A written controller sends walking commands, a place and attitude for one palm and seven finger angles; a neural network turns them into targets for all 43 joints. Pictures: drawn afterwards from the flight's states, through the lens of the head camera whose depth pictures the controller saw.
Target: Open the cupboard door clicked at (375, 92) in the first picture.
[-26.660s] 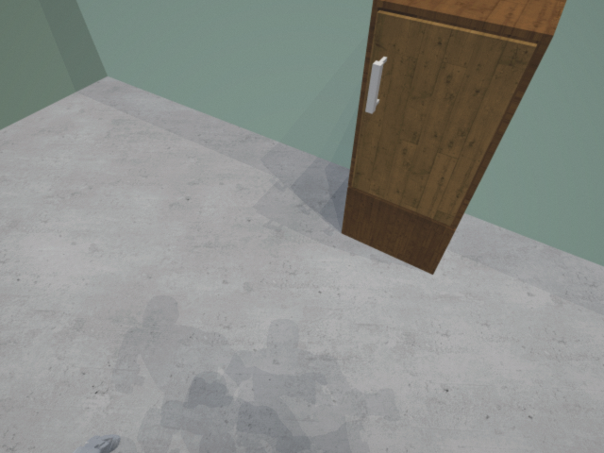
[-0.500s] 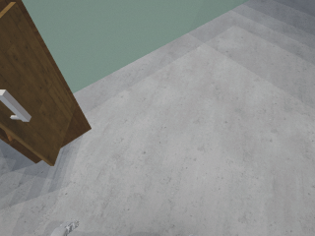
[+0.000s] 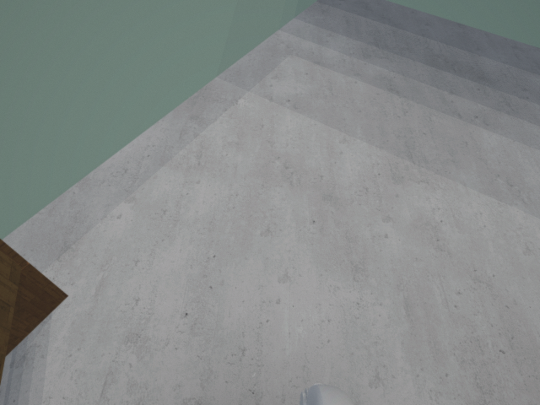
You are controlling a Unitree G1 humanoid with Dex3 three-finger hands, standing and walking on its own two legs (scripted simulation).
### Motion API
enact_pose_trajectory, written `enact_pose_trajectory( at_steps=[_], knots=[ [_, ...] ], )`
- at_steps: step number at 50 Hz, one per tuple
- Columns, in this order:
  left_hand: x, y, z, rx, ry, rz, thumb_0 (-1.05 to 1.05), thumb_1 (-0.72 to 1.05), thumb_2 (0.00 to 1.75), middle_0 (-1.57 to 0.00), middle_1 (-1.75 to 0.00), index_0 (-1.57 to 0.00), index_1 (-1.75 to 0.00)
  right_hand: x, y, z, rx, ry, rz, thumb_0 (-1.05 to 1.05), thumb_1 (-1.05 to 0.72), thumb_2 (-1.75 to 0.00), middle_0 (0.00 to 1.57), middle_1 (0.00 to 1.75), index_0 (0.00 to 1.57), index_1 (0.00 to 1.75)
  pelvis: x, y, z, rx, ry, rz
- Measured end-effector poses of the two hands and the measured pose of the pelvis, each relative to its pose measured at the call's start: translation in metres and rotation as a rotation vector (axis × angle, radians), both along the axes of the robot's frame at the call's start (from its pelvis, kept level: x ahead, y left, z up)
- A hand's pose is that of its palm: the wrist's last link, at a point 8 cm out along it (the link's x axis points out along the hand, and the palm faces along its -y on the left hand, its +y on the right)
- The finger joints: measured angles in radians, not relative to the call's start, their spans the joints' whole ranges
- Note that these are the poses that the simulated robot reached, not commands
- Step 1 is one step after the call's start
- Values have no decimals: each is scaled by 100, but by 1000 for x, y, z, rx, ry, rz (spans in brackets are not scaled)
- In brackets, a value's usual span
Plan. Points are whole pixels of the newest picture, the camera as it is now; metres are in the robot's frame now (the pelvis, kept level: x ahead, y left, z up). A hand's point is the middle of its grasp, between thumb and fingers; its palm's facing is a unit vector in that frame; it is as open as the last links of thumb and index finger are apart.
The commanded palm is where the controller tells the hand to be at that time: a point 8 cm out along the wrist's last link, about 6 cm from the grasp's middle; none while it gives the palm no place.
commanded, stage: walk to a spot facing it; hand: left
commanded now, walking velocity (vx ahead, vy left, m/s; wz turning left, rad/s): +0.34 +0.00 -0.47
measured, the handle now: out of the picture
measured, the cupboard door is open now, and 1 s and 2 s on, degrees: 46 46 46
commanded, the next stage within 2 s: turn to face it in 1.14 s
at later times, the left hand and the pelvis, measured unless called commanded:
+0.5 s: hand (231, 294) +0.33 +0.09 -0.17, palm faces -0.17 -0.96 -0.23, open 7.1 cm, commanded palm none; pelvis +0.22 -0.09 +0.00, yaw -11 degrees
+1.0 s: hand (268, 199) +0.57 +0.03 -0.16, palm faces -0.24 -0.95 -0.20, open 7.3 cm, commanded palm none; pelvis +0.47 -0.14 +0.00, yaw -17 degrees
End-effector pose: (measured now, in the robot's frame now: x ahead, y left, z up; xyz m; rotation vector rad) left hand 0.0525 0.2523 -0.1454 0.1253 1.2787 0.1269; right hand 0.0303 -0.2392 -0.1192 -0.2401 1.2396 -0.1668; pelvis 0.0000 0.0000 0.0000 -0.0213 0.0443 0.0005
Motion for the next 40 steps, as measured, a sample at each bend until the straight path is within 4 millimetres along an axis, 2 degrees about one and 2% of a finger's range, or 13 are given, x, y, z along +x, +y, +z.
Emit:
enact_pose_trajectory(
  at_steps=[5,10,13,15,17,21,25,30,35,37,40],
  knots=[
    [104,-20,9,-7,-95,-129,1,91,90,-19,-30,-20,-30,-43,5,-3,32,168,-136,0,-91,-90,20,30,20,30,38,-6,2,-1,2,-68],
    [211,-65,9,-6,-170,-269,1,91,90,-19,-30,-19,-30,-75,7,-11,79,335,-275,0,-91,-90,20,30,20,30,83,-25,-9,15,-5,-120],
    [266,-94,4,4,-249,-314,1,91,90,-19,-30,-20,-30,-78,0,-23,118,429,-328,0,-91,-90,20,30,20,30,115,-46,-24,31,-17,-129],
    [284,-107,3,11,-279,-308,0,91,90,-19,-30,-20,-30,-63,-9,-29,132,451,-355,0,-91,-90,20,30,20,30,131,-57,-27,34,-31,-142],
    [288,-115,5,17,-250,-299,0,91,90,-19,-30,-20,-30,-30,-23,-31,129,413,-363,1,-91,-90,20,30,20,30,146,-65,-22,29,-38,-149],
    [277,-125,6,24,-118,-284,0,91,90,-19,-30,-20,-30,62,-53,-29,112,236,-342,1,-91,-90,20,30,20,30,181,-78,-8,32,-25,-173],
    [278,-115,12,60,-53,-215,-2,95,90,-20,-30,-20,-30,159,-76,-23,107,74,-292,0,-91,-90,20,30,20,30,220,-89,0,32,-11,-189],
    [275,-106,9,73,58,-166,-1,94,90,-20,-30,-20,-30,276,-93,-19,104,-71,-217,0,-91,-90,20,30,20,30,273,-94,-1,26,-15,-207],
    [277,-103,-4,61,195,-120,0,92,90,-20,-30,-20,-30,386,-100,-17,79,-199,-149,0,-91,-90,20,30,20,30,335,-94,-13,28,-37,-224],
    [286,-103,-13,49,246,-123,0,92,90,-20,-30,-20,-30,416,-103,-19,54,-256,-147,0,-91,-90,20,30,20,30,359,-92,-22,12,-42,-248],
    [323,-110,-16,39,252,-149,1,91,90,-19,-30,-20,-30,427,-106,-17,46,-248,-174,0,-91,-90,20,30,20,30,386,-97,-20,30,-53,-263]
  ],
)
